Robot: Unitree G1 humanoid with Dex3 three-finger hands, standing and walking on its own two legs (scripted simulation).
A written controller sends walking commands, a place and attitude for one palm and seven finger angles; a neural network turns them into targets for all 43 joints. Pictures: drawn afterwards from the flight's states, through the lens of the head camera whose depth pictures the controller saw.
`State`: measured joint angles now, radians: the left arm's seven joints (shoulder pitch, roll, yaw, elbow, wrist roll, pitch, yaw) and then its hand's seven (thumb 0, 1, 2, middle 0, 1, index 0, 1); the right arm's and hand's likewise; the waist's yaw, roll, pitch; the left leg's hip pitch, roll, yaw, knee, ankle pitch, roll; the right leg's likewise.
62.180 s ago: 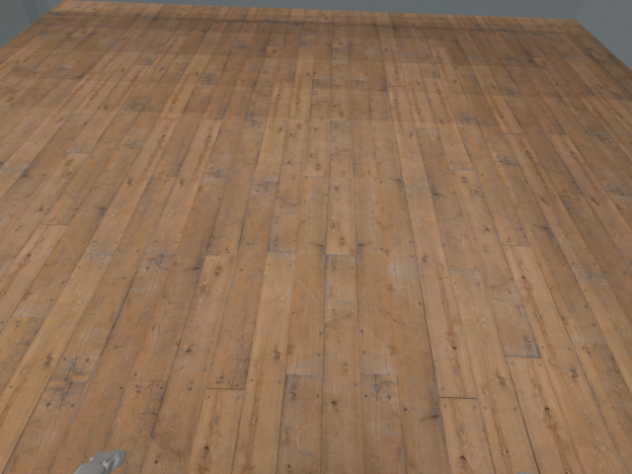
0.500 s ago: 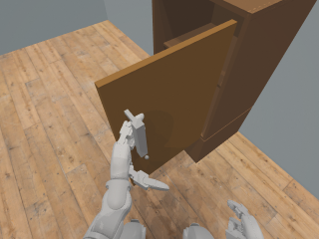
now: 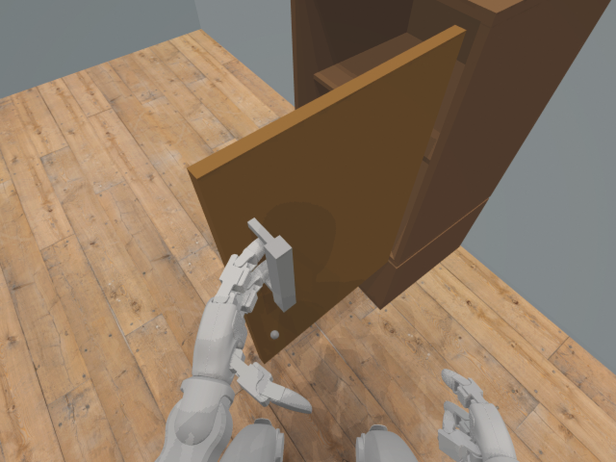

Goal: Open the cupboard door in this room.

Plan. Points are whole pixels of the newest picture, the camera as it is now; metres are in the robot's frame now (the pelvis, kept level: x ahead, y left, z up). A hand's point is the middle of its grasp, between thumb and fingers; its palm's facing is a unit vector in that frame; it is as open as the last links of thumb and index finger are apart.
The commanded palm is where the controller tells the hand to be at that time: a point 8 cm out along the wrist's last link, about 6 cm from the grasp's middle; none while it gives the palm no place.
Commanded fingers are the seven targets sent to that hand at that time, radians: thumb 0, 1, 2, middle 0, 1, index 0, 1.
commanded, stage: slide the hand sideways off the handle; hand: left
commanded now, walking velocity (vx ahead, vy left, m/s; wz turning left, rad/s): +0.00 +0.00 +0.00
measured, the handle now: (271, 267) +0.35 +0.07 +0.05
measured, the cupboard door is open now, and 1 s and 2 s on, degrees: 93 93 93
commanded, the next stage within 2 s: draw the hand back to the body in 0.58 s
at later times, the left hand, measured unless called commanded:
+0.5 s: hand (224, 377) +0.21 +0.10 +0.05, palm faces -0.06 -1.00 -0.02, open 16.3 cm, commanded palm +0.19 +0.17 +0.05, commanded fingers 0.00 -0.50 0.30 -0.15 -0.30 -0.15 -0.30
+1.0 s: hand (169, 374) +0.20 +0.14 +0.10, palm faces -0.05 -1.00 -0.06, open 16.3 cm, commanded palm +0.17 +0.20 +0.11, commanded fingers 0.00 -0.50 0.30 -0.15 -0.30 -0.15 -0.30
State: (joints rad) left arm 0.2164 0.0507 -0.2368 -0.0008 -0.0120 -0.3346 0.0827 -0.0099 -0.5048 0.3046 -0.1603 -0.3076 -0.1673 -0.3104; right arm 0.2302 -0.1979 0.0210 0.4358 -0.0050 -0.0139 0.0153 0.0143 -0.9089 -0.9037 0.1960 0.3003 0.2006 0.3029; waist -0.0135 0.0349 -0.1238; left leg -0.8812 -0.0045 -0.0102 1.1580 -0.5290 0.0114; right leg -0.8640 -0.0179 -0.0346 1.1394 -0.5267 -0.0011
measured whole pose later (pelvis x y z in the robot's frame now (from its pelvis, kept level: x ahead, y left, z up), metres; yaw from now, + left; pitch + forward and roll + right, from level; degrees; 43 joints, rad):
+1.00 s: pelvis +0.00 +0.00 +0.01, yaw +0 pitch +11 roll -2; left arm 0.55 0.22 0.04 -0.31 -0.22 -0.27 -0.15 -0.01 -0.50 0.30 -0.15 -0.30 -0.15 -0.30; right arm 0.29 -0.22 0.03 0.41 0.04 -0.07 -0.06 0.02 -0.91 -0.90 0.20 0.30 0.20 0.30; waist -0.01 0.06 -0.14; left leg -0.78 0.01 -0.04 1.10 -0.52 0.00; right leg -0.75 0.00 -0.06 1.06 -0.50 -0.01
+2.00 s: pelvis +0.04 +0.01 +0.09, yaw -1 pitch -3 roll -1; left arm 0.46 0.34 0.36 -0.41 -0.07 -0.08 0.13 0.01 0.77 0.85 -0.21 -0.30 -0.21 -0.30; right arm 0.19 -0.23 0.03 0.62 0.01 -0.10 -0.08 0.02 -0.91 -0.90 0.20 0.30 0.20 0.30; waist 0.06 0.06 0.01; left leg -0.13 0.00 0.01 0.47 -0.29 0.02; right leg -0.12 -0.01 -0.01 0.43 -0.27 0.01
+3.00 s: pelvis -0.04 +0.02 +0.08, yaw -2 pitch +0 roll -1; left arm 0.55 0.40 0.42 -0.48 -0.02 -0.20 0.15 0.02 0.88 0.90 -0.21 -0.30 -0.21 -0.30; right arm 0.19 -0.23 0.00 0.56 0.02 -0.04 -0.09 0.01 -0.91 -0.90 0.20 0.30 0.20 0.30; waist 0.00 0.02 0.03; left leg -0.36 0.01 0.03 0.56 -0.22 0.04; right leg -0.33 0.00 0.00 0.48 -0.16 0.02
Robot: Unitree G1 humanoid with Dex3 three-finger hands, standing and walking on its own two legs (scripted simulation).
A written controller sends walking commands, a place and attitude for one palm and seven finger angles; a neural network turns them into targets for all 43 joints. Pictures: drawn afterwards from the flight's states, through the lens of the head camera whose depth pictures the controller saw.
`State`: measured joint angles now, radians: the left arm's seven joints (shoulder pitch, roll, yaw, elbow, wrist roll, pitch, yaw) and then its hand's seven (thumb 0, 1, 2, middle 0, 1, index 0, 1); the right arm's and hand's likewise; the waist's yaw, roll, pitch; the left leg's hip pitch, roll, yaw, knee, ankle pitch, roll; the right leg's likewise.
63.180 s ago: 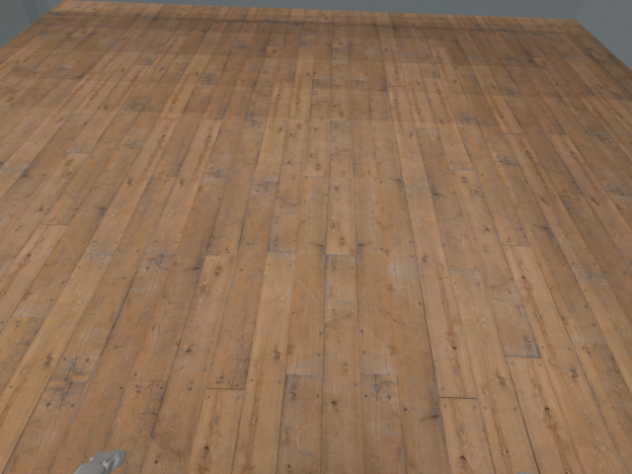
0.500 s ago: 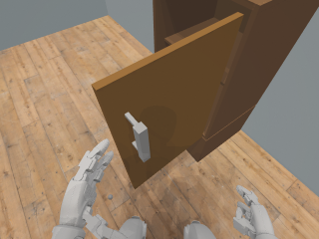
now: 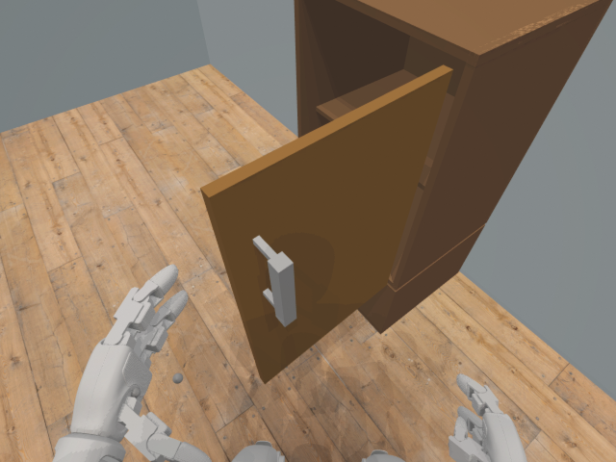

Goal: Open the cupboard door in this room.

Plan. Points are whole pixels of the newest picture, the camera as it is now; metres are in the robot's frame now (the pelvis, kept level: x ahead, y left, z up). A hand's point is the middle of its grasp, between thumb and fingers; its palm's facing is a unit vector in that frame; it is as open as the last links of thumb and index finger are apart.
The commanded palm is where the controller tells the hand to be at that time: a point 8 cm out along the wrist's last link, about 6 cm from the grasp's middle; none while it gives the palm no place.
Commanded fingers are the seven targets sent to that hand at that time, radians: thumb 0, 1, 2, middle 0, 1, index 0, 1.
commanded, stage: draw the hand back to the body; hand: left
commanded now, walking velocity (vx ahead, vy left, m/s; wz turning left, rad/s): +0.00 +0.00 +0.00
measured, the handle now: (274, 282) +0.34 +0.07 +0.04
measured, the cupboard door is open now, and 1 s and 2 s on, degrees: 93 93 93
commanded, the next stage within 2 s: step back with the hand held close in 1.26 s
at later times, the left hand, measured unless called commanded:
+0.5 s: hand (76, 337) +0.21 +0.23 +0.15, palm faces +0.26 -0.89 -0.37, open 13.7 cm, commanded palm +0.17 +0.27 +0.18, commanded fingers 0.00 0.27 0.63 -0.18 -0.30 -0.18 -0.30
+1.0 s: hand out of the picture +0.23 +0.27 +0.24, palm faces +0.46 -0.79 -0.40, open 8.0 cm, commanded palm +0.18 +0.31 +0.25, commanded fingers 0.00 0.90 0.90 -0.20 -0.30 -0.20 -0.30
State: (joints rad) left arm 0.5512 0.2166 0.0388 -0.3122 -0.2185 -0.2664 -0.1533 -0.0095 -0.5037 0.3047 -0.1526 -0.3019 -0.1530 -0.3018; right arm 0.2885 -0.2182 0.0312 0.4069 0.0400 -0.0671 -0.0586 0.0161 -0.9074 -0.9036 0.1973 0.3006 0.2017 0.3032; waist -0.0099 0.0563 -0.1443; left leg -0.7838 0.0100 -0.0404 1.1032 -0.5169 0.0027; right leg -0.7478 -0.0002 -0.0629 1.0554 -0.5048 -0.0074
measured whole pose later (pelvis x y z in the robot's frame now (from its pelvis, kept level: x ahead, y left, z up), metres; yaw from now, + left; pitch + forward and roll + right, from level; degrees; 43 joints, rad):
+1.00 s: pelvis +0.03 +0.01 +0.08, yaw -1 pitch -3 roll -1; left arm 0.46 0.34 0.36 -0.41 -0.07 -0.08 0.13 0.01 0.77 0.85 -0.21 -0.30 -0.21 -0.30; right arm 0.19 -0.23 0.03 0.62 0.01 -0.10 -0.08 0.02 -0.91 -0.90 0.20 0.30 0.20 0.30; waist 0.06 0.06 0.01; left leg -0.13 0.00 0.01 0.47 -0.29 0.02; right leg -0.12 -0.01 -0.01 0.43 -0.27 0.01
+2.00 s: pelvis -0.05 +0.02 +0.07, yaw -2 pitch +0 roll -1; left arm 0.55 0.40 0.42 -0.48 -0.02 -0.20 0.15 0.02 0.88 0.90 -0.21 -0.30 -0.21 -0.30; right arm 0.19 -0.23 0.00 0.56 0.02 -0.04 -0.09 0.01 -0.91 -0.90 0.20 0.30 0.20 0.30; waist 0.00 0.02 0.03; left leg -0.36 0.01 0.03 0.56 -0.22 0.04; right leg -0.33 0.00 0.00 0.48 -0.16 0.02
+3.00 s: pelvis -0.24 +0.02 +0.06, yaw -4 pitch +0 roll -2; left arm 0.59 0.50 0.49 -0.52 -0.07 -0.18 0.13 0.02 0.88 0.90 -0.22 -0.30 -0.22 -0.30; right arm 0.28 -0.20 0.00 0.65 0.00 -0.10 -0.07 0.01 -0.91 -0.90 0.20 0.30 0.20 0.30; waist -0.09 -0.02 -0.02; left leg -0.53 -0.01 -0.01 0.58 -0.19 -0.02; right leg -0.10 0.04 0.00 0.52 -0.42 -0.04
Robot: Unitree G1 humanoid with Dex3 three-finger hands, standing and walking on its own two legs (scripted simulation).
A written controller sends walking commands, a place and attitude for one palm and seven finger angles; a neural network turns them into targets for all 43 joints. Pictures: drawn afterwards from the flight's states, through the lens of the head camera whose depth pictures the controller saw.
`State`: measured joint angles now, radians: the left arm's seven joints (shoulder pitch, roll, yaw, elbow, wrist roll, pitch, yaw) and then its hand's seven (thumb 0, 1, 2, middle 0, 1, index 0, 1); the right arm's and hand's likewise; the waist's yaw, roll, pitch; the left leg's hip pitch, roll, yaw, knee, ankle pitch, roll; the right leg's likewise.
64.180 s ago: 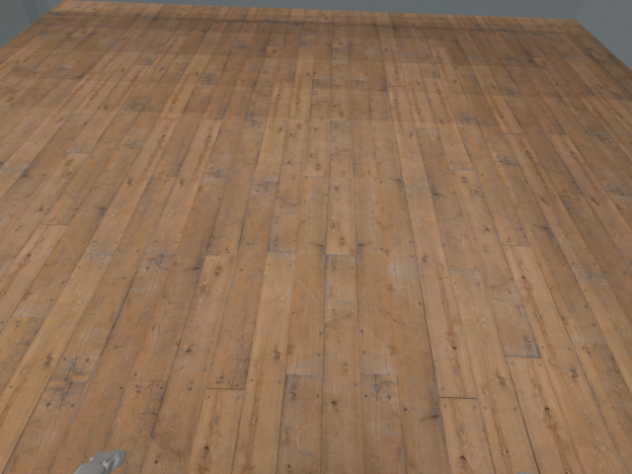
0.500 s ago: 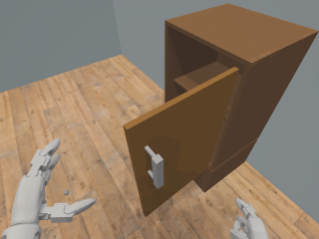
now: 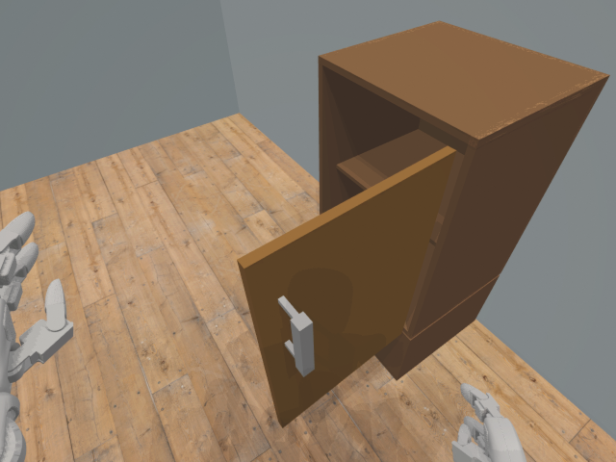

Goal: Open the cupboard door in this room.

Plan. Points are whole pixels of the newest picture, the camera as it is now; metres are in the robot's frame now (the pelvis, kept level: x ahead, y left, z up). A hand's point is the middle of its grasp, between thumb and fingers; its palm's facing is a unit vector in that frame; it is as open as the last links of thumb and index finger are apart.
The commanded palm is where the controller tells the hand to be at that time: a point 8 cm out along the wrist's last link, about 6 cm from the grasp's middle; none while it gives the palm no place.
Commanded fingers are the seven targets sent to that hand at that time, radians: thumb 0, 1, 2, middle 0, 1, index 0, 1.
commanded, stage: draw the hand back to the body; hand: left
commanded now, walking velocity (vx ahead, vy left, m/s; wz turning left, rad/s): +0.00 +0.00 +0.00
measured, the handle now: (295, 336) +0.31 +0.07 -0.04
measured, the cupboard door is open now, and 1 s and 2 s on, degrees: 93 93 93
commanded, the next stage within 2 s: step back with the hand held close in 0.26 s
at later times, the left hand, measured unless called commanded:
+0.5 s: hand (71, 321) +0.19 +0.26 +0.17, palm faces +0.46 -0.77 -0.44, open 7.4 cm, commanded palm +0.13 +0.29 +0.18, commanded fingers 0.00 0.90 0.90 -0.20 -0.30 -0.20 -0.30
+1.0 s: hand (18, 396) +0.13 +0.27 +0.16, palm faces +0.41 -0.77 -0.49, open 7.4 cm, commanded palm +0.06 +0.31 +0.18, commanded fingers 0.00 0.90 0.90 -0.20 -0.30 -0.20 -0.30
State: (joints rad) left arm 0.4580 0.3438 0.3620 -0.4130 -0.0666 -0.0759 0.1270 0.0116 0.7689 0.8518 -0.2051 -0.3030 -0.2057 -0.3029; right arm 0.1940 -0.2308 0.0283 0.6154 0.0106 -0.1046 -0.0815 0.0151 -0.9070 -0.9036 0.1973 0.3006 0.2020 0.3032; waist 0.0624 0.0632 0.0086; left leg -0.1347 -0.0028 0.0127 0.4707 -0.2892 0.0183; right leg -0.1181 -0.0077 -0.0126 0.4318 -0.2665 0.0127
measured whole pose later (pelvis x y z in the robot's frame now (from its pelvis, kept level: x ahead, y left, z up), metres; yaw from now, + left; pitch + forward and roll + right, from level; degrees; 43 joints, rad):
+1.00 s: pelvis -0.08 +0.01 -0.01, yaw -1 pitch +0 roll -1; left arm 0.55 0.40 0.42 -0.48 -0.02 -0.20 0.15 0.02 0.88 0.90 -0.21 -0.30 -0.21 -0.30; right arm 0.19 -0.23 0.00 0.56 0.02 -0.04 -0.09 0.01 -0.91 -0.90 0.20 0.30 0.20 0.30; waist 0.00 0.02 0.03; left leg -0.36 0.01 0.03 0.56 -0.22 0.04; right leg -0.33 0.00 0.00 0.48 -0.16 0.02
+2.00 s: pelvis -0.28 +0.00 -0.01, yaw -3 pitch +0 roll -2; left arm 0.59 0.50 0.49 -0.52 -0.07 -0.18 0.13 0.02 0.88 0.90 -0.22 -0.30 -0.22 -0.30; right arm 0.28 -0.20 0.00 0.65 0.00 -0.10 -0.07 0.01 -0.91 -0.90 0.20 0.30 0.20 0.30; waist -0.09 -0.02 -0.02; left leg -0.53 -0.01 -0.01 0.58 -0.19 -0.02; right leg -0.10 0.04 0.00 0.52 -0.42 -0.04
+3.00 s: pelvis -0.32 +0.01 +0.00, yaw -1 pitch -1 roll -1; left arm 0.30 0.19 0.02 1.11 0.01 0.02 0.02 -0.01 0.97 0.90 -0.21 -0.30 -0.21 -0.30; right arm 0.23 -0.17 0.01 1.10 -0.02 0.03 -0.02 0.01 -0.91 -0.90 0.20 0.30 0.20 0.30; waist 0.00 0.00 0.08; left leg -0.28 0.02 -0.01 0.45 -0.14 0.00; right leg -0.13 0.03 -0.06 0.42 -0.26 -0.03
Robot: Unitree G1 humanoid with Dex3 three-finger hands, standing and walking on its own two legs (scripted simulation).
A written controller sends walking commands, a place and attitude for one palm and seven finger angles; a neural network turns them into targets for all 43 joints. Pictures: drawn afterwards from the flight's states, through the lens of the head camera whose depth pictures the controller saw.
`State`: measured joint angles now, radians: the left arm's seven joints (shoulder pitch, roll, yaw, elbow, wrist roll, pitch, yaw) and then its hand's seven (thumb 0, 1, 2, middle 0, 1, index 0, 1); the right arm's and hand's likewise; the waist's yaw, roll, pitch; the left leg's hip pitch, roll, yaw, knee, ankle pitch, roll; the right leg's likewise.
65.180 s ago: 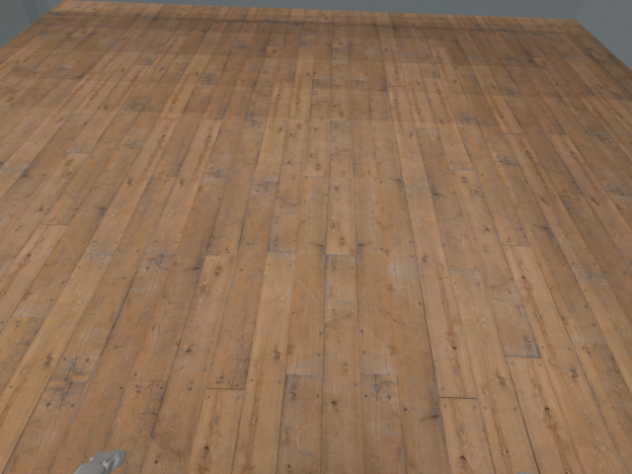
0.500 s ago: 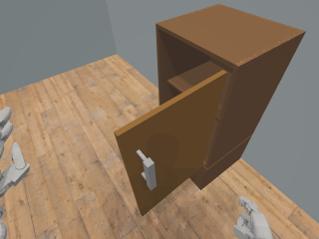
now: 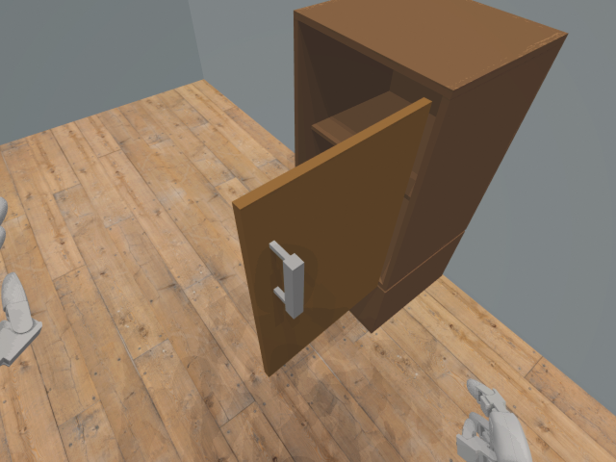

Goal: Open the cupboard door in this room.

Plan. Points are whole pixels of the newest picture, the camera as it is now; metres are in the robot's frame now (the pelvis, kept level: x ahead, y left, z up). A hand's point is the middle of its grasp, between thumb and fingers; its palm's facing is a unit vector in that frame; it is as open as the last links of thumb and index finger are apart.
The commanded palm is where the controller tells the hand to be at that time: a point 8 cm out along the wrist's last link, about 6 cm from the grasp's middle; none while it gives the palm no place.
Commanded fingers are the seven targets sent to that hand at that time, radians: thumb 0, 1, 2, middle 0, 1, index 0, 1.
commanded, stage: step back with the hand held close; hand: left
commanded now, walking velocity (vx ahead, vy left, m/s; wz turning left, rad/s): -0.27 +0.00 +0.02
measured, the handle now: (285, 280) +0.39 +0.06 -0.03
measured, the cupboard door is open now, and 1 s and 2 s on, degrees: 93 93 93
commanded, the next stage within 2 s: stop stepping back and stand still in 0.58 s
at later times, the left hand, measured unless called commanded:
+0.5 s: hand out of the picture +0.11 +0.29 +0.17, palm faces +0.46 -0.74 -0.49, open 7.4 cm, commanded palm +0.03 +0.32 +0.18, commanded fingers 0.00 0.90 0.90 -0.20 -0.30 -0.20 -0.30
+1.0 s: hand out of the picture +0.02 +0.25 +0.17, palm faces +0.34 -0.80 -0.49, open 7.4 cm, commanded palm -0.05 +0.29 +0.18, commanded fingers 0.00 0.90 0.90 -0.20 -0.30 -0.20 -0.30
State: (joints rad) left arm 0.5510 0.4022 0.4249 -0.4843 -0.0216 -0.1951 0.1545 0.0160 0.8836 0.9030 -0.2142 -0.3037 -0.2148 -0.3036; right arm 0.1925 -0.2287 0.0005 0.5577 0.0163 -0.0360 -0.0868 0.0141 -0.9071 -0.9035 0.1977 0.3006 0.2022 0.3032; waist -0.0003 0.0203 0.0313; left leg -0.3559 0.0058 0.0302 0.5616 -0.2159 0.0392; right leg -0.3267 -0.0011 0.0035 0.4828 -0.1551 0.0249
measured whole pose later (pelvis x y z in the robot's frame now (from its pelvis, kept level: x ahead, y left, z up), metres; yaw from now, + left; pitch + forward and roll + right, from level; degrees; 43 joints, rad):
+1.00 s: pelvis -0.20 -0.01 -0.01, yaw -2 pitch +0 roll -2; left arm 0.59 0.50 0.49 -0.52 -0.07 -0.18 0.13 0.02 0.88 0.90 -0.22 -0.30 -0.22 -0.30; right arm 0.28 -0.20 0.00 0.65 0.00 -0.10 -0.07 0.01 -0.91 -0.90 0.20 0.30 0.20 0.30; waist -0.09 -0.02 -0.02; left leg -0.53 -0.01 -0.01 0.58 -0.19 -0.02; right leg -0.10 0.04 0.00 0.52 -0.42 -0.04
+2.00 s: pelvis -0.24 +0.00 +0.01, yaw +0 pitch -1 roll -1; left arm 0.30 0.19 0.02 1.11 0.01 0.02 0.02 -0.01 0.97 0.90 -0.21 -0.30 -0.21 -0.30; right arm 0.23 -0.17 0.01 1.10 -0.02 0.03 -0.02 0.01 -0.91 -0.90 0.20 0.30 0.20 0.30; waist 0.00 0.00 0.08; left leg -0.28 0.02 -0.01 0.45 -0.14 0.00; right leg -0.13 0.03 -0.06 0.42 -0.26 -0.03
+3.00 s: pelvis -0.22 +0.01 +0.01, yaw -1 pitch -1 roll +0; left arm 0.24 0.18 0.02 1.16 0.01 -0.01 0.03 0.01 0.90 0.90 -0.20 -0.30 -0.20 -0.30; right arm 0.19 -0.19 -0.01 1.15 -0.01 0.00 -0.03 0.01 -0.91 -0.90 0.20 0.30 0.20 0.30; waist -0.01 0.01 0.07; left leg -0.22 -0.01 0.02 0.39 -0.14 0.02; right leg -0.10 0.00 -0.03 0.38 -0.26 -0.01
